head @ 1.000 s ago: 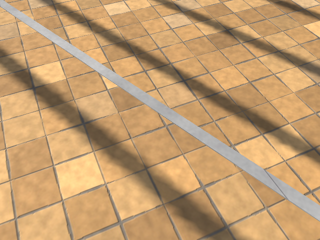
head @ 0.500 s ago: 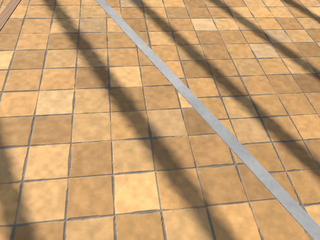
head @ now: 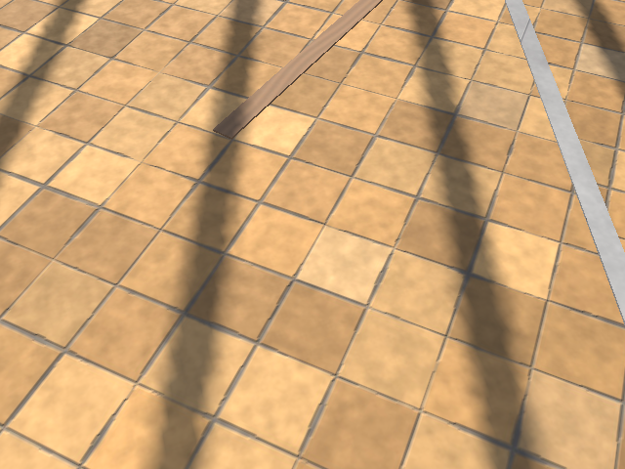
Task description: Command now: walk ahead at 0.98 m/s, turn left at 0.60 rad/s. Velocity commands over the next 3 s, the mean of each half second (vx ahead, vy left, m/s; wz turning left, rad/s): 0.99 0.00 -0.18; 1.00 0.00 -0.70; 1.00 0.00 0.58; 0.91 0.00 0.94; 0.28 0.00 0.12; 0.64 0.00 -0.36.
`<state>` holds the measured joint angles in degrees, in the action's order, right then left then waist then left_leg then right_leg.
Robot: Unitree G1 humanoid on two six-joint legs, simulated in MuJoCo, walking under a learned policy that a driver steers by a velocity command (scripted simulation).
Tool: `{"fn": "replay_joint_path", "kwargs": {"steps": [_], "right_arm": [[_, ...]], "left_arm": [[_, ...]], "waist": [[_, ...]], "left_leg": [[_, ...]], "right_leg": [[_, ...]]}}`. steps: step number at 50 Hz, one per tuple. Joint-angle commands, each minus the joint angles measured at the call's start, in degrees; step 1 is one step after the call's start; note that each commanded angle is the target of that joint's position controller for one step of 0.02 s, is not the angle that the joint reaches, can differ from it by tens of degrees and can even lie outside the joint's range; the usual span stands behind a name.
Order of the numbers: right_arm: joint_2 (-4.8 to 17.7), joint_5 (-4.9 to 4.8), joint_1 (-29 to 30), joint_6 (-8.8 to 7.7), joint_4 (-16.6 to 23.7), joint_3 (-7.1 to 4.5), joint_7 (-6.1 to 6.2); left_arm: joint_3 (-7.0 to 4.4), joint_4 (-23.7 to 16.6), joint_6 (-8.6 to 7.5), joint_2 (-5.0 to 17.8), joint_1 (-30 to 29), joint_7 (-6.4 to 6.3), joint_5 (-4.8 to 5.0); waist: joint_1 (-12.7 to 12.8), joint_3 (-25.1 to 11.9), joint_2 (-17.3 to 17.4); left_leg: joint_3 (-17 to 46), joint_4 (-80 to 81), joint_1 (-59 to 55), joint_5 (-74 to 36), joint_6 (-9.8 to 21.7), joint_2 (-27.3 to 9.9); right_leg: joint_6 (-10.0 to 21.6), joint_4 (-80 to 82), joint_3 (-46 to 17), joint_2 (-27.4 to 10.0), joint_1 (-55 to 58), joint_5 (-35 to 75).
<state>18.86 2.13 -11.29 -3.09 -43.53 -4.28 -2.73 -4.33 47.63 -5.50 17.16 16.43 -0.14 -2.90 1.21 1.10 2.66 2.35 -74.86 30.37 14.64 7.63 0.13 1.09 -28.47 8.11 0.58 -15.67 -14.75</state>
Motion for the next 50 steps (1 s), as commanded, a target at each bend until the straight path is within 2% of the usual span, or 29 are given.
{"fn": "replay_joint_path", "kwargs": {"steps": [1,5,9,11,12,13,14,15,16,17,19,20,23,27,31,32,34,35,36,37,38,39,40,41,42,44,47,48,50], "right_arm": [[-3.82,0.73,0.65,0.64,5.55,2.39,-1.44],[-1.5,0.47,10.56,0.04,9.37,3.22,-2.11],[-2.15,0.38,18.59,-1.39,11.04,4.51,-2.64],[0.68,0.86,14.19,-1.66,9.71,3.48,-1.15],[2.82,1.05,5.54,-1.86,7.32,2.45,-0.16],[5.08,1.3,-5.95,-2.06,3.67,1.24,0.87],[10.25,2.63,-14.59,-2.1,1.79,-0.4,2.25],[13.73,3.88,-14.31,-2.5,2.43,-1.23,2.57],[10.63,1.89,-13.72,-2.13,1.97,-1.21,2.2],[6.13,1.29,-9.16,-2.51,0.99,-0.17,2.04],[1.95,0.68,-5.1,-3.16,-0.12,0.47,1.79],[0.92,0.06,-5.38,-3.52,-0.8,0.79,2.04],[-2.03,-1.69,-6.73,-4.76,-3.64,1.34,1.85],[-1.72,-0.95,-7.76,-5.74,-5.1,1.49,1.97],[3.2,-1.18,-10.31,-5.42,-5.98,1.05,3.45],[5.07,-1.05,-11.23,-4.85,-5.74,0.69,4.12],[9.42,-0.42,-8.79,-3.07,-4.46,-0.49,5.4],[10.87,-0.06,-5.19,-2.02,-3.11,-1.07,5.51],[10.64,0.06,-2.93,-1.23,-2.34,-1.32,4.79],[2.3,0.4,-0.2,-1.7,-0.89,0.61,3.27],[-0.02,-0.71,-6.7,-3.06,6.32,1.84,2.95],[2.02,0.02,-4.12,-4.78,7.24,2.49,3.02],[3.84,0.0,-1.76,-5.5,6.68,2.37,2.98],[3.38,0.59,0.06,-5.25,6.91,2.47,3.04],[2.72,1.72,0.07,-4.14,6.82,2.82,3.12],[0.76,2.35,-2.6,-1.24,5.46,3.51,2.62],[-1.32,0.92,5.94,-0.36,7.85,4.46,1.41],[-2.58,0.11,8.56,-0.46,9.2,4.97,1.01],[-2.85,-0.85,13.81,-0.67,9.8,5.08,0.53]], "left_arm": [[0.96,0.51,-2.7,-0.21,4.72,1.3,1.04],[0.99,1.49,-3.44,2.23,5.72,1.59,1.62],[0.79,4.18,-2.74,6.76,11.84,1.41,2.74],[0.3,4.95,-2.04,10.84,12.79,0.81,2.44],[0.12,5.24,-1.33,12.1,12.66,0.35,2.19],[0.14,4.93,-0.75,11.97,11.3,0.17,2.5],[1.22,3.23,-0.64,6.71,12.02,0.51,2.27],[2.89,0.67,-0.61,-3.17,18.2,1.14,4.4],[1.35,-0.44,-0.43,3.21,12.02,0.68,4.84],[1.0,-1.35,-0.27,3.45,6.82,0.82,4.57],[1.3,-0.01,0.84,0.75,6.11,1.61,3.35],[1.29,-0.01,1.98,-0.42,8.21,2.11,2.63],[1.08,-2.0,4.45,-2.03,2.24,3.07,1.78],[2.1,-6.62,4.55,-2.25,-7.85,4.19,2.09],[2.72,-9.4,4.09,-0.22,-14.26,5.28,1.64],[2.47,-8.86,4.02,1.06,-12.78,5.24,1.84],[1.16,-5.95,4.2,4.72,-0.29,4.7,2.15],[-0.26,-2.67,4.36,7.25,11.73,3.95,2.17],[-2.06,0.35,4.36,9.98,20.7,2.64,2.52],[-3.31,0.61,5.02,12.54,14.75,1.49,3.84],[-4.17,-2.15,5.59,18.78,9.71,1.63,1.65],[-4.39,-4.44,5.58,17.06,8.49,1.19,1.56],[-3.38,-3.67,5.2,12.16,7.65,0.54,1.55],[-2.61,-2.95,4.5,9.7,6.08,0.38,1.73],[-2.25,-3.39,3.43,9.24,4.76,0.13,1.99],[-0.74,-3.17,1.5,5.81,3.19,-0.1,2.45],[-0.38,-1.56,-0.92,5.13,6.98,0.84,2.93],[-0.54,-1.44,-1.32,5.92,8.1,1.22,3.08],[-0.22,-0.51,-1.98,5.16,11.56,1.55,3.67]], "waist": [[-1.92,1.77,-5.44],[-2.3,5.92,-3.42],[-0.32,7.79,-3.11],[-3.23,1.98,-6.65],[-7.54,-3.52,-8.82],[-13.22,-9.19,-8.88],[-14.67,-16.56,-4.15],[-7.46,-24.7,8.86],[-9.65,-22.96,4.24],[-7.21,-11.4,1.42],[-3.31,-3.42,-0.07],[-1.17,-3.15,2.99],[0.18,1.34,1.19],[0.5,5.51,1.43],[0.83,7.3,-0.76],[1.76,4.95,0.29],[9.14,-2.72,3.73],[15.01,-7.91,4.33],[18.37,-10.96,0.69],[12.89,-3.03,-14.24],[3.28,-12.36,-19.56],[5.3,-14.56,-9.54],[3.33,-5.54,-0.51],[0.32,-1.44,3.76],[-1.64,0.57,4.48],[-4.72,2.13,5.19],[-1.05,5.48,2.27],[0.42,4.97,-1.16],[4.13,5.11,-1.2]], "left_leg": [[6.26,1.18,13.77,-3.6,-0.42,-4.99],[1.87,19.61,12.14,-14.08,-1.2,-2.94],[-7.98,36.39,-1.42,-17.88,-0.28,-1.68],[-8.2,39.16,-8.32,-9.82,0.11,2.24],[-6.95,40.56,-17.88,-5.7,0.47,3.65],[-5.51,43.66,-32.15,-6.61,0.56,2.41],[7.7,42.65,-47.16,8.56,0.7,-10.19],[35.07,49.66,-58.61,22.02,2.8,-26.8],[39.62,57.46,-51.44,23.55,2.04,-25.83],[28.78,58.16,-42.19,17.3,1.2,-22.37],[14.77,61.46,-29.87,2.93,-1.1,-17.21],[10.71,62.4,-26.84,0.06,-1.27,-17.18],[-0.62,65.6,-25.03,-9.16,-3.67,-14.23],[-13.69,67.67,-22.64,-25.36,-5.33,-10.21],[-20.33,65.45,-28.15,-52.08,-7.54,-10.53],[-20.41,61.54,-31.42,-63.02,-7.88,-11.06],[-19.21,45.1,-33.38,-79.35,-7.86,-13.62],[-17.41,30.3,-29.43,-79.07,-6.86,-14.81],[-16.68,9.47,-21.41,-60.63,-5.97,-11.73],[-15.11,-13.66,-3.11,2.18,-6.76,0.94],[-3.75,-26.48,16.62,13.46,-9.05,4.39],[3.25,-23.49,21.85,10.29,-8.09,1.32],[3.86,-16.63,21.35,6.56,-7.75,-1.54],[3.78,-10.26,17.44,5.19,-8.15,-3.83],[3.89,-6.66,13.58,5.55,-8.96,-5.08],[1.88,1.26,6.43,4.21,-10.17,-8.45],[-3.57,16.75,5.02,-8.6,-8.71,-9.53],[-4.52,23.51,3.81,-15.01,-7.47,-9.25],[-8.01,33.46,2.39,-24.19,-4.93,-6.98]], "right_leg": [[6.99,20.1,-19.97,-16.48,6.31,-1.63],[6.22,25.32,-5.84,-11.88,3.36,11.6],[8.01,28.55,-4.73,-12.53,7.03,33.22],[7.36,16.29,-4.36,-13.76,15.76,60.01],[6.77,4.71,-4.68,-14.03,16.09,64.79],[6.02,-10.29,-4.12,-11.84,9.88,57.04],[6.08,-30.38,-4.69,-7.71,-3.64,31.1],[5.45,-50.46,-9.34,-1.53,-21.61,-12.65],[6.68,-54.02,-12.33,-2.38,-25.07,-6.8],[6.58,-51.09,-12.34,-4.76,-27.31,-0.3],[5.69,-46.79,-12.13,-7.59,-23.93,2.05],[5.02,-46.17,-11.76,-8.21,-22.02,2.19],[4.37,-45.4,-10.35,-9.61,-26.83,4.91],[5.05,-34.26,-4.83,-7.66,-27.15,17.26],[8.57,-16.57,3.67,-2.27,-19.03,21.42],[9.3,-15.2,5.5,0.36,-15.44,20.2],[11.07,-15.03,5.06,4.06,-1.75,14.01],[12.89,-15.21,2.25,4.7,10.25,9.57],[14.9,-10.72,-2.65,4.52,22.13,5.15],[16.54,-7.64,-13.58,-0.56,23.8,6.69],[28.49,0.82,-44.36,-11.06,37.68,6.54],[28.99,13.01,-56.59,-15.77,37.87,-8.95],[25.41,16.8,-54.52,-14.99,27.86,-12.35],[22.77,16.92,-49.56,-12.85,18.56,-8.39],[21.67,16.35,-44.51,-10.35,11.46,-1.9],[19.2,17.71,-34.1,-6.91,-0.09,2.11],[13.88,20.61,-20.93,-1.32,-2.89,18.99],[11.75,20.98,-18.91,-1.29,-1.65,23.5],[7.83,22.97,-15.22,-0.99,3.51,31.33]]}}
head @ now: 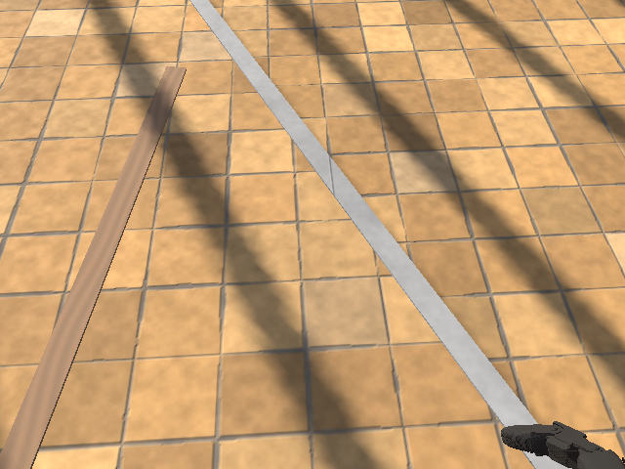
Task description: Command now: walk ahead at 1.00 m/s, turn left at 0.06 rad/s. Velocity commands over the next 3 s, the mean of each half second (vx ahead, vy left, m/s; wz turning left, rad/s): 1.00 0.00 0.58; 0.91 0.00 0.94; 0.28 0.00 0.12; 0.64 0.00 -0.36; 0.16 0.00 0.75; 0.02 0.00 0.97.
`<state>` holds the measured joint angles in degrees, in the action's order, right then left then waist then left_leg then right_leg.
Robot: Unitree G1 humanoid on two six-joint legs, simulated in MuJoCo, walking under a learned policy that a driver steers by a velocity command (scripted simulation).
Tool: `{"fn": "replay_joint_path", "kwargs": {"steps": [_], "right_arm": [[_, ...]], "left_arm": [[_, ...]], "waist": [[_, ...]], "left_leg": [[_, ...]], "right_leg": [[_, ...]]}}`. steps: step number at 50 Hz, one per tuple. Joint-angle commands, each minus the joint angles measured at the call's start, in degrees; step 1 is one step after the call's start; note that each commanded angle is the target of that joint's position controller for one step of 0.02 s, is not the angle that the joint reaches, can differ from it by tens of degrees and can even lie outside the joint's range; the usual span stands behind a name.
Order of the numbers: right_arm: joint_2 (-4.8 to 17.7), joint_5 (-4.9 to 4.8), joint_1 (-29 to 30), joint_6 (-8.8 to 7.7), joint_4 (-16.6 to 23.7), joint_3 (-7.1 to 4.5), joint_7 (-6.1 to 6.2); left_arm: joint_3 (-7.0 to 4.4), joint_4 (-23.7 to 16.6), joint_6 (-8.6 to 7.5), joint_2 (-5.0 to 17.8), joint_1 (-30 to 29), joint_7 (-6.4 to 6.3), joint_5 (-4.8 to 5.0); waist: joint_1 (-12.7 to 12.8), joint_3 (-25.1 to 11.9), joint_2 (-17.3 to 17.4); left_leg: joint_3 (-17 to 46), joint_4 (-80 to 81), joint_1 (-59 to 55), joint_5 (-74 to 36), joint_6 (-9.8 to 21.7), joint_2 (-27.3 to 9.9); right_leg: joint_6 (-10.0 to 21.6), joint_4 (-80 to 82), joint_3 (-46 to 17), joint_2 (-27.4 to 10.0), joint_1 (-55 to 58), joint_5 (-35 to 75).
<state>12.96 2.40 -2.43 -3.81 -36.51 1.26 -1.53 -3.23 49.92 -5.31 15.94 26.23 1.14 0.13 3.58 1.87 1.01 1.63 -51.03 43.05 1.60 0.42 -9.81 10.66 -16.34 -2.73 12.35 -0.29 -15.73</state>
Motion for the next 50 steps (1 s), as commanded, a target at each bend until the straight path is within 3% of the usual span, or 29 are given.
{"fn": "replay_joint_path", "kwargs": {"steps": [1,3,6,7,9,10,11,12,14,16,17,22,25,27,29,30,31,32,33,34,35,36,37,40,43,45,48,49,50], "right_arm": [[2.82,-1.56,6.34,-0.08,2.84,-0.41,-0.84],[3.94,-2.13,6.6,-0.27,2.3,-0.81,-0.9],[7.88,-1.89,2.82,-0.51,0.74,-2.34,-1.01],[9.78,-1.91,-2.89,-0.28,-1.01,-3.1,-0.9],[13.07,-2.03,-26.59,0.48,-8.8,-5.18,-0.16],[15.72,-1.68,-36.31,1.15,-11.18,-6.82,0.6],[19.2,-0.63,-30.22,1.85,-11.09,-7.83,0.62],[16.87,-1.45,-24.6,1.99,-8.3,-7.98,-0.07],[10.2,-1.65,-22.05,1.73,-9.38,-6.64,0.3],[9.36,-1.78,-21.03,0.57,-10.25,-5.9,1.11],[9.86,-1.99,-20.88,-0.02,-10.16,-5.88,1.02],[12.25,-2.86,-23.03,-1.23,-9.48,-7.08,0.54],[13.67,-3.28,-27.01,-0.98,-10.23,-7.88,0.38],[14.01,-2.95,-26.76,-0.64,-10.09,-8.18,1.04],[16.3,-2.61,-24.94,-0.71,-9.49,-8.66,1.37],[18.21,-2.46,-21.82,-1.02,-8.69,-9.04,1.14],[15.98,-2.12,-18.9,-1.78,-7.34,-8.51,0.92],[5.56,-2.99,-20.33,-2.26,-5.25,-5.99,1.29],[6.86,-4.79,-24.59,-1.64,-2.1,-4.88,1.23],[10.65,-2.9,-18.51,-0.33,-4.21,-5.37,1.67],[10.98,-1.74,-14.36,0.27,-3.92,-5.56,0.96],[10.15,-1.26,-12.3,0.89,-3.7,-5.56,0.14],[8.51,-0.5,-11.0,1.64,-2.69,-5.27,-0.79],[5.11,-0.35,-6.63,3.72,0.86,-4.01,-2.08],[5.49,-0.25,-1.61,3.88,4.58,-3.26,-3.0],[5.35,0.09,1.77,3.37,5.32,-2.7,-3.61],[5.83,0.14,-0.79,2.58,3.5,-2.82,-4.39],[10.25,-5.49,-5.52,1.4,3.59,-5.38,-3.57],[13.95,-5.67,-12.75,1.31,1.97,-6.9,-3.14]], "left_arm": [[-1.27,-2.38,-2.3,7.03,2.85,0.22,0.43],[-1.06,-1.47,-2.43,8.03,3.43,-0.31,-0.53],[-1.1,-0.96,-1.81,10.38,1.64,-2.33,-1.91],[-1.33,-1.29,-1.14,11.4,-0.04,-3.05,-2.81],[-2.0,-3.43,0.59,13.02,-7.42,-3.93,-4.07],[-1.74,-5.03,0.36,11.99,-11.69,-3.72,-3.7],[0.37,-7.98,-1.08,2.52,-4.85,-1.92,-0.96],[1.51,-10.18,-2.26,5.53,-7.61,-1.9,-1.76],[2.06,-11.78,-3.4,6.58,-13.98,-1.17,-2.47],[2.95,-13.11,-1.18,5.03,-14.64,-0.63,-4.77],[3.36,-13.61,0.07,4.49,-14.12,-0.4,-5.12],[5.08,-20.07,0.68,2.78,-29.03,0.84,-3.09],[5.06,-21.32,0.36,2.93,-32.49,0.57,-2.24],[4.88,-22.13,0.0,3.56,-33.2,0.13,-2.17],[3.17,-20.17,-0.43,7.35,-25.41,-0.93,-2.03],[1.98,-17.86,-0.74,9.49,-15.36,-1.73,-1.67],[0.25,-15.34,-0.9,13.0,-2.45,-2.96,-2.34],[-1.08,-13.72,-0.72,16.58,5.33,-3.83,-4.64],[-2.18,-14.02,-0.07,19.02,0.12,-3.02,-4.22],[-1.23,-15.52,0.34,11.27,-6.37,-2.66,-3.93],[-0.17,-14.79,0.36,6.92,-8.63,-2.28,-3.35],[0.13,-13.42,0.31,5.61,-8.54,-2.04,-3.67],[0.32,-11.38,-0.06,5.15,-6.86,-2.11,-3.32],[0.62,-7.17,-1.46,2.79,-4.44,-0.79,-1.17],[0.49,-6.44,-2.32,3.67,-8.07,-0.71,-1.26],[0.39,-6.0,-2.56,4.46,-9.68,-0.94,-0.91],[-0.96,-5.55,-2.36,10.11,-6.98,-1.78,-0.29],[-3.83,-9.27,-1.59,19.27,-11.29,-3.46,2.16],[-4.4,-10.6,-0.73,19.76,-14.34,-4.17,2.67]], "waist": [[2.74,4.11,-0.47],[2.83,3.33,-2.38],[-1.39,-0.76,-6.99],[-4.9,-4.0,-8.39],[-16.66,-12.09,-7.87],[-21.66,-13.79,-2.4],[-9.02,-15.52,20.7],[-10.69,-17.67,7.91],[-6.51,-4.13,-6.3],[-2.2,1.02,-6.59],[-1.12,2.05,-4.82],[-5.61,5.71,-0.21],[-9.37,2.14,1.91],[-9.38,0.72,2.59],[-5.3,-5.91,2.38],[0.87,-11.34,2.67],[6.91,-18.28,1.37],[6.16,-25.14,-12.91],[1.13,-31.62,-24.59],[1.67,-19.85,-11.58],[1.53,-11.72,-5.25],[0.58,-7.61,-1.99],[-0.56,-4.54,-2.95],[-3.09,-0.86,-6.53],[-5.75,2.61,-6.86],[-5.91,5.32,-3.61],[-6.77,2.11,-4.43],[-9.73,-2.58,-10.25],[-14.05,-6.87,-10.18]], "left_leg": [[-8.28,12.96,-10.55,-13.33,3.33,4.09],[-9.29,17.32,-9.68,-13.73,5.26,6.56],[-10.0,19.33,-14.48,-6.64,7.5,12.89],[-9.88,18.8,-18.85,-3.19,8.33,14.85],[-8.5,19.64,-37.93,1.99,10.89,15.77],[-1.04,17.75,-50.67,10.09,14.06,11.03],[32.85,22.51,-69.44,14.11,25.1,-3.4],[46.06,33.17,-68.24,24.05,27.87,-6.06],[36.03,38.89,-48.0,23.69,22.13,-3.15],[27.91,40.48,-34.14,17.69,19.1,2.97],[25.46,41.36,-29.64,16.72,18.83,4.75],[18.55,44.71,-19.06,-0.32,15.4,10.68],[19.78,40.64,-29.53,-15.7,12.89,9.49],[20.6,36.43,-35.62,-20.79,11.49,8.74],[20.57,24.69,-38.11,-33.38,8.89,8.86],[19.9,13.13,-35.1,-32.62,7.78,10.07],[18.24,-1.72,-26.87,-21.88,7.46,11.88],[11.42,-20.51,-11.56,24.82,7.32,16.62],[7.38,-31.47,-1.04,26.57,6.8,16.07],[5.44,-32.25,3.14,19.19,6.86,11.07],[4.0,-29.37,2.77,15.07,6.25,9.31],[3.53,-27.77,1.6,14.31,5.64,7.8],[3.61,-26.78,1.12,14.4,5.34,6.31],[2.37,-25.4,3.74,13.69,4.99,3.64],[-0.14,-17.19,2.37,4.51,4.6,3.96],[-5.71,-1.79,-4.7,-2.04,4.56,6.35],[-12.79,10.89,-19.33,-6.21,6.12,13.1],[-9.63,9.46,-24.59,-3.51,5.73,13.93],[-7.6,11.66,-31.91,-2.61,7.56,14.32]], "right_leg": [[-2.7,11.9,-3.47,-13.89,-8.1,35.4],[-4.4,11.9,0.29,-15.75,1.15,45.55],[-7.02,4.5,4.61,-19.28,10.91,70.65],[-7.79,-2.64,5.46,-20.64,12.93,78.7],[-8.63,-31.33,8.24,-21.02,6.84,82.17],[-8.17,-56.18,9.28,-15.6,-8.13,56.71],[-13.03,-79.38,4.3,-4.47,-40.93,-10.55],[-11.02,-79.48,-3.87,-7.26,-49.0,-7.97],[-9.41,-66.01,-4.27,-13.82,-45.32,-0.67],[-10.77,-59.54,-3.07,-16.25,-39.98,-1.98],[-11.48,-55.87,-2.11,-17.26,-38.66,-2.62],[-13.66,-28.45,3.59,-16.68,-30.0,16.07],[-12.55,-20.56,4.09,-13.63,-27.99,22.44],[-11.78,-14.63,3.07,-12.39,-25.86,20.34],[-10.49,-11.97,2.58,-9.7,-12.99,13.89],[-9.67,-11.67,1.32,-11.31,-1.36,11.2],[-8.21,-15.01,-4.17,-18.4,13.55,0.38],[-5.91,-12.75,-23.95,-36.11,28.52,-12.93],[-0.03,-2.39,-51.13,-42.73,30.12,-22.41],[-1.01,-0.3,-41.99,-37.82,20.53,-27.88],[-2.26,-0.53,-30.45,-34.65,11.98,-18.65],[-3.31,0.33,-22.96,-32.49,6.02,-8.59],[-3.97,1.16,-16.6,-30.61,1.67,-1.99],[-6.3,3.69,-4.55,-29.11,-2.8,12.23],[-7.56,6.49,7.14,-26.76,-7.82,25.77],[-8.87,6.47,14.79,-22.92,-11.08,35.66],[-9.99,-2.47,17.99,-22.41,-8.1,55.25],[-10.76,-8.51,15.31,-22.92,-5.44,66.28],[-10.88,-18.05,14.12,-24.36,-5.66,69.5]]}}
Over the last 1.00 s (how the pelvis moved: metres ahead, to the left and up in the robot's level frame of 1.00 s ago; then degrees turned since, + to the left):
0.89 -0.10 0.00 -30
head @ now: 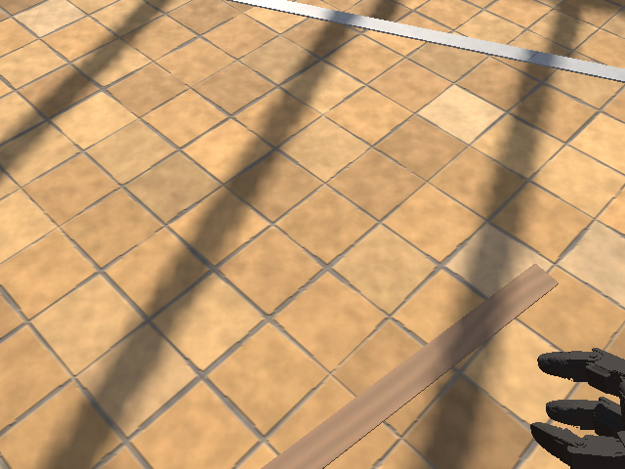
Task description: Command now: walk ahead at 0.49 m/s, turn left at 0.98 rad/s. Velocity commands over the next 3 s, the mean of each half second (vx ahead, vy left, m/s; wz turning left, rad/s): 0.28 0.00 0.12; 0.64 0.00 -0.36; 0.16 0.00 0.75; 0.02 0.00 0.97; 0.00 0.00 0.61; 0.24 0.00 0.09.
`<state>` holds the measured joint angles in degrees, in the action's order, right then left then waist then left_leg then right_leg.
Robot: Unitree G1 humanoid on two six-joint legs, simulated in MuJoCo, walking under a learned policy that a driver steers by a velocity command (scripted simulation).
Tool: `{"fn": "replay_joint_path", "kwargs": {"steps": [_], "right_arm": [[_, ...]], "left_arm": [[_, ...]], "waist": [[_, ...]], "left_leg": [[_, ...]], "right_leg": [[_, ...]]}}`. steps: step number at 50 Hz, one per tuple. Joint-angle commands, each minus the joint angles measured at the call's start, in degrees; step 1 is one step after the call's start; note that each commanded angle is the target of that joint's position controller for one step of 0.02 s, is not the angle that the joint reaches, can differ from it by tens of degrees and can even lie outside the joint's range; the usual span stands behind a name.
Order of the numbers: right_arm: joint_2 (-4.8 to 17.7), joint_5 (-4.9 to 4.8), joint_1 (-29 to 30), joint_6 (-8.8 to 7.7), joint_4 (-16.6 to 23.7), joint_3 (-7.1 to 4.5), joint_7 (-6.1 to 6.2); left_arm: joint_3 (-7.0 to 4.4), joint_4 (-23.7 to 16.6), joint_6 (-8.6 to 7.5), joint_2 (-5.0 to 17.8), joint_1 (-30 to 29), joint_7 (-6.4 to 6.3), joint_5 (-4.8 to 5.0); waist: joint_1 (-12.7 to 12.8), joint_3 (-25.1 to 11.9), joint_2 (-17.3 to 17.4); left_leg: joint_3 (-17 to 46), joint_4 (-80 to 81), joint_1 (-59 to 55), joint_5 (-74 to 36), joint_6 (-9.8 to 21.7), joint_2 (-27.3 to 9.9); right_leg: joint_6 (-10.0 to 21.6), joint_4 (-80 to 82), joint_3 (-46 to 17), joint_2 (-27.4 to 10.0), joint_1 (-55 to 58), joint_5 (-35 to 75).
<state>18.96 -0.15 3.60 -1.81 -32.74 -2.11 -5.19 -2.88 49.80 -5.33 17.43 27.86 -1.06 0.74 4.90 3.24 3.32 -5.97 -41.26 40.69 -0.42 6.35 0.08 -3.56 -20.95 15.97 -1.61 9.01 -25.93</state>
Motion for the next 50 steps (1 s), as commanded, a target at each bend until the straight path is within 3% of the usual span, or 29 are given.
{"fn": "replay_joint_path", "kwargs": {"steps": [1,2,3,4,5,6,7,9,10,13,15,19,23,28,29,32,34,35,36,37,38,39,41,42,44,45,46,48,50], "right_arm": [[11.54,-2.41,-28.72,-0.13,-4.6,-5.79,1.57],[12.35,-2.52,-27.22,0.49,-5.38,-6.09,3.22],[17.04,0.87,-21.21,0.21,-0.57,-5.86,3.84],[14.7,2.88,-20.68,0.05,2.28,-5.57,3.52],[12.45,1.92,-16.37,-0.1,3.65,-5.1,3.29],[9.81,-0.02,-13.14,-0.58,3.72,-4.42,3.18],[7.81,-0.98,-11.18,-0.93,3.59,-3.61,3.3],[5.72,-0.04,-9.69,-1.27,1.74,-2.72,3.74],[4.15,0.09,-10.61,-1.59,-0.01,-2.07,3.95],[1.87,1.23,-12.65,-1.96,-4.42,-0.86,4.82],[1.89,1.79,-11.68,-1.46,-5.53,-0.92,5.36],[3.65,1.83,-11.41,0.23,-6.48,-1.77,6.52],[5.81,0.92,-16.34,0.34,-7.45,-2.96,6.25],[5.68,0.37,-19.12,-1.35,-8.43,-3.48,6.33],[5.08,3.72,-22.74,-1.88,-9.36,-2.99,5.73],[6.85,3.1,-22.32,-2.77,-9.89,-3.57,4.96],[8.8,2.58,-20.88,-2.71,-10.04,-3.84,4.85],[9.79,2.06,-20.26,-2.43,-10.32,-3.96,4.97],[9.45,1.67,-19.25,-2.13,-9.92,-3.56,5.22],[3.59,1.69,-17.67,-2.46,-6.36,-1.56,4.68],[0.58,2.77,-13.39,-3.64,-2.82,-0.68,3.97],[3.93,2.86,-8.8,-3.77,-2.8,-1.01,3.84],[3.34,1.5,-13.71,-3.73,-5.77,-0.46,3.79],[2.83,1.96,-17.35,-2.69,-7.36,-0.35,3.57],[2.49,1.55,-22.97,-0.19,-10.5,-0.63,3.21],[4.28,-4.19,-21.75,-1.0,-10.18,-2.04,3.94],[4.09,-4.29,-19.54,-1.44,-9.6,-1.83,4.29],[1.04,-1.81,-16.1,-2.75,-8.71,-0.99,3.88],[-1.49,-0.31,-11.77,-3.92,-7.96,-0.31,2.07]], "left_arm": [[-4.04,-11.57,-0.22,14.84,-17.1,-2.17,1.86],[-1.99,-10.74,-0.16,6.45,-11.72,-1.44,0.44],[-0.11,-13.04,-0.98,2.18,-3.88,-0.79,-2.27],[-0.37,-14.75,-2.04,8.28,-3.75,0.0,-0.68],[-0.9,-15.01,-2.19,11.16,-8.41,-0.06,0.37],[-1.1,-14.89,-1.63,10.72,-10.28,-0.62,0.06],[-1.11,-13.9,-0.63,10.03,-9.89,-1.27,-0.48],[-1.5,-12.74,1.38,9.98,-7.37,-1.7,-0.28],[-1.16,-12.48,1.74,8.21,-7.29,-1.76,-0.37],[0.11,-11.86,2.17,2.96,-8.57,-1.75,-0.39],[0.08,-11.86,2.5,2.6,-10.81,-1.42,-0.01],[-0.83,-15.1,2.98,4.54,-17.32,-0.3,0.91],[-1.31,-18.15,4.47,4.92,-21.82,1.31,1.92],[-0.8,-19.67,3.19,2.3,-23.9,3.03,1.67],[-0.64,-19.84,5.17,2.49,-25.0,4.68,-4.41],[-0.67,-21.61,6.37,2.32,-27.82,6.56,-2.94],[-1.04,-20.86,6.32,3.21,-24.05,6.11,-2.8],[-1.65,-18.55,5.96,4.02,-17.36,5.41,-2.94],[-2.95,-14.09,5.41,6.26,-4.15,4.58,-3.38],[-5.05,-12.17,4.94,13.53,6.24,3.47,-3.55],[-5.52,-12.85,4.6,17.86,6.89,2.76,-2.53],[-4.86,-12.57,4.67,14.97,4.76,2.17,-2.75],[-2.59,-12.5,4.04,8.55,-2.38,1.53,-3.18],[-1.42,-12.79,3.31,6.56,-6.79,1.5,-2.64],[-0.6,-12.83,1.44,5.55,-9.68,1.98,-1.85],[-0.93,-14.99,0.08,3.9,-15.57,1.62,-0.07],[-0.87,-15.21,-0.75,4.11,-16.64,1.34,-0.46],[-0.92,-15.04,-0.95,4.8,-18.56,-0.03,-1.47],[-1.11,-13.52,-0.51,6.11,-15.28,-2.15,-1.55]], "waist": [[-19.17,-12.97,-9.45],[-14.32,-9.9,2.31],[-6.47,-17.26,15.38],[-9.72,-33.42,8.77],[-8.83,-29.21,-1.82],[-6.2,-21.54,-8.53],[-3.86,-16.19,-11.3],[-1.22,-11.53,-8.38],[-1.17,-10.76,-6.55],[-2.2,-12.3,-2.54],[-3.31,-11.77,-1.32],[-6.44,-8.2,0.77],[-9.44,-4.21,0.65],[-10.74,-1.44,-1.25],[-11.46,-1.39,-1.65],[-11.74,0.19,2.97],[-8.45,-2.25,3.13],[-4.48,-5.6,1.66],[2.41,-12.31,-1.91],[7.1,-17.93,-14.78],[6.3,-21.04,-22.4],[7.18,-14.38,-12.13],[-0.09,-5.52,-3.01],[-4.02,-3.06,-3.75],[-6.76,-1.75,-6.23],[-6.75,-0.34,-12.83],[-6.38,0.11,-11.65],[-6.54,1.38,-8.13],[-3.51,-0.24,-6.24]], "left_leg": [[2.39,6.98,-43.26,-7.59,3.81,4.6],[10.07,11.64,-52.52,-15.29,5.85,0.05],[32.27,5.11,-63.28,-47.28,15.24,-12.14],[45.69,13.65,-68.95,-35.04,22.58,-20.29],[44.11,17.11,-61.14,-23.27,20.66,-17.98],[40.01,18.63,-51.28,-16.95,17.63,-15.03],[36.47,19.39,-42.16,-18.48,15.72,-13.21],[28.42,20.13,-28.24,-26.79,13.28,-11.89],[25.01,20.19,-24.39,-29.85,12.35,-10.73],[14.81,20.48,-23.52,-35.2,9.94,-7.86],[10.04,20.97,-24.82,-31.46,7.51,-6.58],[9.56,22.42,-31.09,-22.75,7.39,-10.15],[20.08,29.89,-41.91,17.68,9.1,-18.89],[15.43,31.57,-52.07,18.18,5.77,-19.59],[9.13,32.01,-49.75,17.87,3.87,-16.35],[2.95,30.84,-44.66,14.15,1.23,-14.82],[-1.26,23.5,-42.84,-5.14,-0.33,-15.09],[-5.22,12.85,-40.64,-20.95,-1.22,-14.14],[-8.54,-4.72,-31.36,-27.63,-2.86,-11.95],[-8.52,-25.23,-8.99,-2.58,-5.58,-7.04],[2.46,-38.12,8.96,29.66,-6.22,0.9],[7.19,-42.14,16.75,23.94,-4.81,-3.23],[6.52,-35.66,9.14,16.7,-4.36,-7.71],[6.82,-32.55,3.64,16.35,-5.36,-8.12],[7.06,-29.87,-4.55,15.66,-6.47,-4.74],[10.52,-29.28,-0.38,13.59,-6.83,-4.38],[10.45,-24.91,-0.42,10.0,-6.52,-3.65],[5.22,-9.24,-4.67,-0.15,-6.36,-1.4],[-0.79,3.38,-8.65,-10.74,-6.86,0.93]], "right_leg": [[2.03,-28.17,-5.16,-8.84,-20.4,69.76],[-0.99,-46.4,-6.27,-1.42,-33.84,8.47],[-2.17,-69.69,-12.72,5.07,-47.71,-13.92],[-0.95,-75.32,-24.5,4.28,-51.35,-9.85],[0.17,-70.75,-25.01,2.0,-50.77,-4.5],[-0.01,-66.22,-23.89,-0.27,-50.96,-1.59],[-0.84,-63.42,-23.55,-2.04,-48.88,-0.27],[-1.55,-57.9,-21.82,-5.18,-42.1,1.53],[-1.62,-54.48,-20.93,-5.78,-40.28,1.97],[-1.65,-44.29,-19.44,-4.96,-38.01,10.46],[-1.33,-37.05,-19.27,-4.44,-37.29,17.71],[-1.05,-30.4,-18.96,-4.57,-43.08,20.7],[1.09,-32.06,-21.32,-6.88,-57.55,13.18],[2.98,-30.78,-19.82,-7.4,-65.39,11.47],[3.89,-27.08,-14.81,-4.8,-58.98,10.79],[6.65,-21.12,-9.68,-2.71,-49.29,9.3],[9.26,-17.66,-6.26,1.76,-39.63,5.6],[10.71,-15.45,-4.25,5.4,-30.15,5.58],[13.45,-13.28,-5.79,7.88,-11.67,6.28],[18.11,-4.95,-30.18,-6.36,7.32,-10.92],[21.56,7.08,-59.21,-16.55,15.12,-13.97],[20.4,6.44,-53.62,-17.45,13.86,-5.95],[15.9,3.29,-37.32,-14.28,-2.21,19.6],[14.14,3.98,-30.46,-12.08,-9.19,33.91],[11.27,4.73,-20.24,-9.72,-16.28,54.17],[12.52,5.59,-16.8,-9.54,-16.18,53.18],[11.22,7.26,-14.06,-8.53,-17.7,53.04],[7.91,8.88,-7.6,-4.77,-20.59,53.5],[5.58,6.53,-5.33,-4.31,-17.74,56.94]]}}
Over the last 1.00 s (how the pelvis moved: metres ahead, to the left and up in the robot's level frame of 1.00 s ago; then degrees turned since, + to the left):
0.88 0.26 -0.02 47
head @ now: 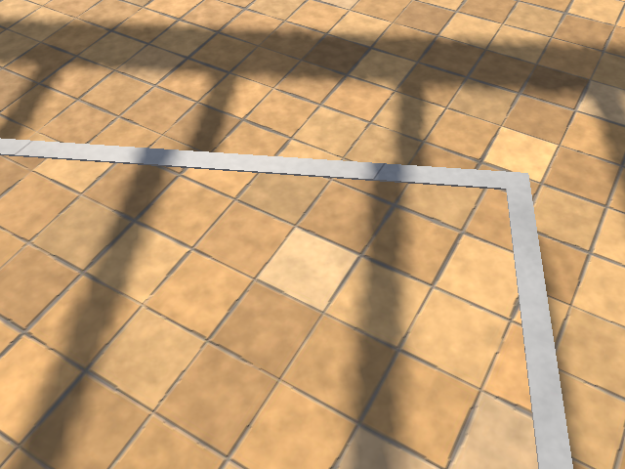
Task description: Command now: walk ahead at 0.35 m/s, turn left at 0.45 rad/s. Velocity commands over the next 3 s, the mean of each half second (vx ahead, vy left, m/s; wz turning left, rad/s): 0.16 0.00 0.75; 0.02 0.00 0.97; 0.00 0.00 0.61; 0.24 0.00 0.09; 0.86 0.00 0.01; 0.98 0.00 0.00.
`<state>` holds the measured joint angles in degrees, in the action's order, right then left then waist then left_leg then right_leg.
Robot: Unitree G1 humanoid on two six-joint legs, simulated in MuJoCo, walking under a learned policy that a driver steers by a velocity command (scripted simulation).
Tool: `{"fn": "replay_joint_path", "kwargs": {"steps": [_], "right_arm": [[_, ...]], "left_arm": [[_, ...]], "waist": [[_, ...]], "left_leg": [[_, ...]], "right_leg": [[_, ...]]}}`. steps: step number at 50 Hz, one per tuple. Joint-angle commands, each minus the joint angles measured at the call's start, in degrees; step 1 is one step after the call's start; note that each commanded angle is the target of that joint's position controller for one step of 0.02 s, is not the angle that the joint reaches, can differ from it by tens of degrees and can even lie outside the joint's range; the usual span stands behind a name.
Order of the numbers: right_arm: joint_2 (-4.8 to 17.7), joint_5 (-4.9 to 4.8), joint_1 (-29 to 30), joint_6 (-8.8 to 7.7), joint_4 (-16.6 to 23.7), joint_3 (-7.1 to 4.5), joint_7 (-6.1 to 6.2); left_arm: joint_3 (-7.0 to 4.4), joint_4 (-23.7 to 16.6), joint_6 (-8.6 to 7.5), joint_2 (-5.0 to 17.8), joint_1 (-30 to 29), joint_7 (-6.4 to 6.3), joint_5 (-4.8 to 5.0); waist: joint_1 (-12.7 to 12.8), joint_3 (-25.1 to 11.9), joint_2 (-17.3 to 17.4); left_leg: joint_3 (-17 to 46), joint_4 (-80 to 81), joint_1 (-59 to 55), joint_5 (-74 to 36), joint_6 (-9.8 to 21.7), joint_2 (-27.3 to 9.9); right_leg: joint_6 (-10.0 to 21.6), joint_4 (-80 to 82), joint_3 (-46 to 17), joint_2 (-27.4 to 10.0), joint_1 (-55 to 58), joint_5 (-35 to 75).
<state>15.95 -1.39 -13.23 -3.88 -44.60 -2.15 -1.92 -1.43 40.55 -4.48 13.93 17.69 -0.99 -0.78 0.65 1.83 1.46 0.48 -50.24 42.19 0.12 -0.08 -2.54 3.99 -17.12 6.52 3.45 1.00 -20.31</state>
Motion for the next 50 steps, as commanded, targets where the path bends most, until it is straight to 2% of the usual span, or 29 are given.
{"fn": "replay_joint_path", "kwargs": {"steps": [1,3,4,5,6,7,8,9,10,11,13,15,17,19,22,25,27,28,29,30,31,32,33,35,37,39,42,46,50], "right_arm": [[1.41,0.91,4.02,-2.14,4.01,-0.44,-2.17],[4.81,-0.18,-5.02,-1.64,2.74,-2.31,-3.12],[7.36,-0.27,-11.39,-0.84,1.57,-3.59,-2.88],[10.92,-0.15,-19.7,0.06,0.04,-5.28,-2.01],[10.98,0.2,-25.81,0.89,-1.26,-5.47,-0.51],[10.0,2.54,-21.27,0.83,-0.01,-4.56,0.59],[14.58,5.33,-11.98,-0.53,5.35,-4.5,0.77],[15.22,3.7,-4.53,0.33,10.99,-5.83,0.83],[11.56,1.12,-0.86,0.86,11.89,-5.05,1.05],[8.92,-0.48,0.86,1.17,12.47,-4.17,1.31],[8.39,0.01,3.37,2.01,13.66,-4.28,2.05],[8.59,0.33,2.31,3.0,13.33,-4.78,3.03],[9.89,0.32,0.32,4.31,12.86,-5.47,4.12],[10.4,-0.27,0.93,5.73,13.4,-5.83,5.01],[9.92,-0.4,2.6,6.99,14.61,-5.76,5.23],[9.24,0.11,3.4,7.44,15.54,-5.57,4.73],[8.94,-0.03,4.73,7.47,16.42,-5.39,4.38],[8.4,-0.45,5.96,7.45,16.93,-5.07,4.18],[5.41,-0.28,2.66,7.52,16.71,-4.13,3.91],[3.96,0.02,1.04,7.37,17.11,-3.56,4.02],[9.71,0.41,0.77,6.39,18.72,-5.12,3.04],[13.78,0.2,0.5,6.32,16.82,-6.11,2.84],[14.07,-0.07,0.4,6.81,15.13,-6.39,3.0],[11.03,0.25,-1.32,7.91,14.03,-5.52,3.31],[8.72,-0.25,1.12,7.82,15.13,-4.58,3.36],[7.5,-0.52,4.23,7.46,16.26,-3.97,3.43],[6.46,-0.03,6.01,7.13,17.08,-3.54,2.96],[5.75,0.15,5.32,7.29,16.34,-3.4,2.17],[6.32,-0.05,3.83,8.44,15.4,-4.17,1.15]], "left_arm": [[-2.77,-3.46,-0.89,10.64,-3.76,-3.28,0.14],[-3.58,-3.75,0.51,12.66,-5.64,-4.39,0.46],[-3.89,-4.79,1.19,12.77,-8.42,-4.53,0.9],[-3.79,-6.05,1.58,11.81,-11.73,-4.05,1.3],[-3.21,-7.14,1.37,9.29,-16.34,-2.69,2.01],[-1.0,-8.84,0.81,-0.93,-13.5,-0.06,0.16],[0.05,-8.91,0.06,-0.09,2.81,1.08,1.29],[-1.13,-8.57,-0.3,8.5,-0.52,1.58,1.43],[-1.91,-10.47,-0.01,10.18,-7.52,1.4,1.27],[-2.01,-11.04,0.81,9.36,-10.01,0.81,0.37],[-2.42,-11.68,2.18,8.92,-11.12,0.55,0.17],[-2.01,-10.88,2.06,6.3,-11.13,0.12,-0.57],[-1.73,-10.51,2.03,4.67,-11.96,-0.49,-0.41],[-1.98,-9.86,2.43,4.98,-12.79,-0.9,0.49],[-2.55,-9.48,2.45,5.49,-15.9,-0.9,0.81],[-3.08,-8.92,1.21,6.26,-17.18,-0.33,0.94],[-3.89,-7.7,0.34,7.5,-15.04,0.2,1.01],[-4.36,-6.59,0.07,7.98,-12.71,0.31,0.98],[-4.91,-6.5,0.33,9.92,-12.35,0.19,0.46],[-5.22,-8.51,1.34,13.23,-13.55,-0.26,-0.74],[-5.58,-7.83,1.5,13.04,-12.07,-0.16,-2.5],[-4.91,-9.14,1.58,9.82,-14.48,-0.43,-1.79],[-4.29,-9.56,2.11,7.58,-15.87,-0.95,-1.06],[-3.77,-10.09,3.07,8.03,-16.76,-1.95,-0.14],[-3.68,-9.4,3.5,8.65,-14.49,-2.38,-0.92],[-3.95,-8.43,3.95,9.24,-11.32,-2.48,-1.35],[-4.81,-7.35,4.36,10.93,-9.85,-2.03,-1.12],[-5.79,-6.61,4.39,12.6,-11.9,-1.02,-0.6],[-6.48,-5.08,3.79,12.95,-11.91,0.24,1.24]], "waist": [[0.67,-1.13,-4.89],[-3.48,-7.12,-9.09],[-6.74,-9.66,-10.51],[-11.23,-11.95,-8.97],[-15.56,-10.14,0.53],[-7.53,-6.3,20.81],[0.7,-23.65,16.45],[-1.69,-24.98,4.74],[-0.38,-12.98,-4.63],[1.0,-9.98,-9.63],[2.38,-3.94,-5.03],[1.71,-4.28,-2.8],[0.53,-8.89,-1.51],[-0.4,-11.75,0.96],[-2.04,-9.98,5.12],[-2.97,-8.71,7.81],[-1.88,-8.85,8.84],[-0.28,-8.92,7.99],[-1.9,-11.75,1.07],[-3.38,-10.55,-10.75],[-4.51,-10.2,-19.1],[-3.88,-7.62,-14.09],[-3.28,-5.49,-9.64],[-2.97,-3.42,-6.89],[-1.36,-3.12,-7.84],[1.12,-4.52,-9.35],[2.32,-6.72,-9.9],[1.47,-7.36,-10.74],[0.15,-7.61,-11.3]], "left_leg": [[-8.5,15.13,-13.33,-14.22,-0.62,5.01],[-8.89,15.58,-22.83,-12.04,0.22,8.18],[-8.82,14.16,-29.12,-8.73,1.61,9.53],[-6.92,15.18,-37.83,-8.51,4.18,9.64],[-1.8,23.08,-44.35,-16.82,7.44,6.03],[13.02,17.57,-50.74,-44.44,13.33,-0.54],[42.92,24.77,-58.13,-33.16,26.32,-14.63],[45.6,31.68,-53.27,-6.58,26.67,-14.49],[41.55,35.25,-41.95,10.98,23.61,-10.69],[39.49,37.4,-34.88,19.76,20.77,-8.44],[32.79,38.46,-24.46,15.94,17.67,-2.76],[26.16,35.03,-22.34,-1.44,16.25,0.6],[25.16,31.46,-25.78,-11.5,15.46,1.03],[25.8,29.98,-28.13,-5.27,13.19,1.66],[28.19,29.73,-27.45,7.16,10.65,3.11],[31.84,27.15,-28.42,7.25,9.69,3.2],[34.39,24.15,-28.98,6.03,8.52,3.69],[33.64,21.01,-27.24,9.49,7.18,5.4],[28.99,11.89,-21.66,27.83,4.98,9.08],[16.92,-1.17,-11.58,38.14,2.12,16.03],[14.13,-12.96,-5.39,37.11,-0.76,12.03],[12.01,-18.59,-4.21,31.82,-2.8,7.83],[10.7,-21.1,-3.97,26.67,-3.56,6.48],[6.91,-27.57,-2.99,21.46,-4.63,5.3],[2.81,-24.89,-2.22,18.68,-5.35,2.81],[1.59,-20.33,-0.31,18.28,-6.5,0.14],[1.07,-14.24,-1.59,19.52,-6.97,-2.71],[-1.91,-4.52,-10.36,19.59,-5.16,-3.49],[-5.16,8.11,-18.82,19.43,-1.79,-1.87]], "right_leg": [[-2.83,-0.3,4.49,-10.12,-7.66,55.46],[-4.56,-9.19,4.78,-11.04,-4.99,65.07],[-5.04,-15.62,4.44,-11.56,-5.98,69.38],[-5.78,-26.82,3.86,-10.75,-9.23,66.31],[-7.62,-47.83,3.68,-5.07,-15.67,37.77],[-9.73,-72.7,-0.67,6.4,-34.58,-19.26],[-9.98,-84.26,-16.49,7.19,-39.67,-17.65],[-7.07,-79.85,-18.93,4.08,-37.61,-12.18],[-5.64,-72.33,-17.3,2.16,-40.22,-8.63],[-5.29,-67.03,-16.86,-0.08,-38.76,-6.14],[-5.95,-56.88,-16.48,-1.42,-34.7,-4.0],[-7.74,-46.95,-14.22,-1.08,-32.42,-3.29],[-9.68,-40.48,-14.01,0.05,-32.0,-0.21],[-10.39,-35.91,-14.75,0.47,-31.78,4.73],[-9.92,-29.08,-15.31,1.11,-30.73,7.68],[-8.59,-20.63,-15.91,1.69,-27.39,7.18],[-7.44,-11.47,-16.07,1.31,-22.04,9.31],[-6.44,-4.02,-15.37,-0.28,-16.64,15.51],[-2.77,-2.14,-21.51,-9.35,-7.58,18.64],[3.63,-2.27,-33.12,-20.73,-3.94,27.14],[10.72,0.53,-44.22,-27.94,-7.85,24.48],[10.66,0.22,-38.6,-25.46,-9.6,18.76],[7.64,-0.49,-30.54,-20.29,-11.53,11.88],[5.71,-0.56,-22.35,-16.45,-13.96,13.45],[6.19,0.34,-16.29,-14.95,-12.88,17.22],[7.73,0.51,-14.34,-16.42,-7.54,18.89],[9.31,0.42,-12.39,-19.69,-3.59,20.12],[8.54,0.46,-6.56,-21.39,-6.93,19.22],[6.04,-3.39,-2.45,-23.41,-6.91,21.8]]}}
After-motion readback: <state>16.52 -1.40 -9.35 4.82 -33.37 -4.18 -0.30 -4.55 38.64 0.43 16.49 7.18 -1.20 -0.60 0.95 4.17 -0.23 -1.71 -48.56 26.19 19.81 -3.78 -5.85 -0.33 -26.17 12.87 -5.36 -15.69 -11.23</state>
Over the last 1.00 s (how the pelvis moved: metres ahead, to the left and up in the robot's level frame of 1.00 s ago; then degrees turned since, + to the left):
0.56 -0.19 0.02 -10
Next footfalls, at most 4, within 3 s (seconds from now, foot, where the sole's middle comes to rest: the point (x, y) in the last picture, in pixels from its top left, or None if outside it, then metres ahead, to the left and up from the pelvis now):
0.12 left None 0.30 0.05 -0.77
0.58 right None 0.43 -0.10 -0.77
1.06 left None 0.19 0.04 -0.77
1.50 right None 0.42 -0.01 -0.77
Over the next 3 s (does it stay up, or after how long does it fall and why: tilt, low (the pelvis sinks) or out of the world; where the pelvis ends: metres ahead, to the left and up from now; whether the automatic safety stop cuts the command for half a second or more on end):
stays up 0.56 0.80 0.00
